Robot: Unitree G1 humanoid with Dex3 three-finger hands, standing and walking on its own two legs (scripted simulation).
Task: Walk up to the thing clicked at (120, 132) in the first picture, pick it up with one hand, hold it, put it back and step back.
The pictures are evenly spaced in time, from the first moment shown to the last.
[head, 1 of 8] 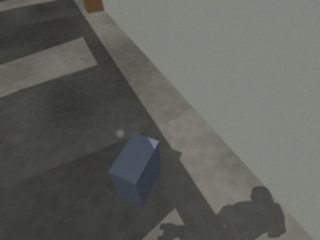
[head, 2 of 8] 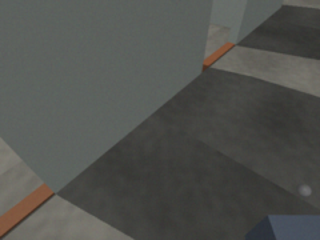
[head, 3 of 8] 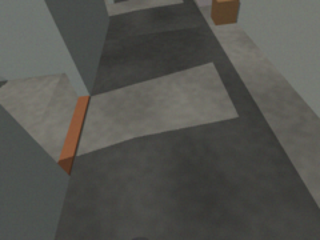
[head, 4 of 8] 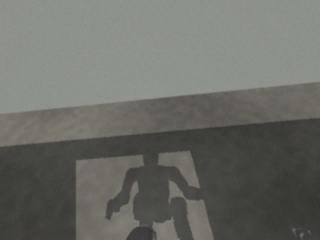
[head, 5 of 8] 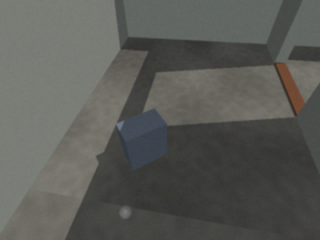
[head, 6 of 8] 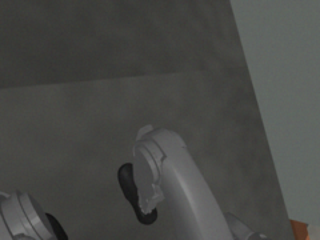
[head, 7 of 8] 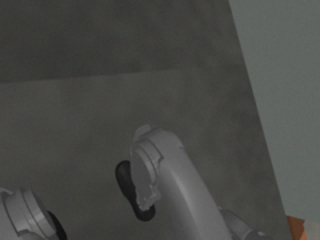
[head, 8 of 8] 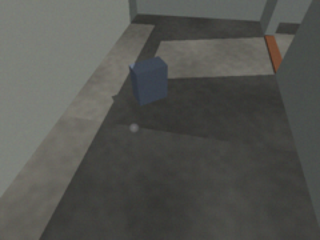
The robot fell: no
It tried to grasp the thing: yes
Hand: left
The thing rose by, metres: 0.69
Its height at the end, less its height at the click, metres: +0.00
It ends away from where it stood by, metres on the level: 0.01
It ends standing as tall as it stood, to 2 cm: yes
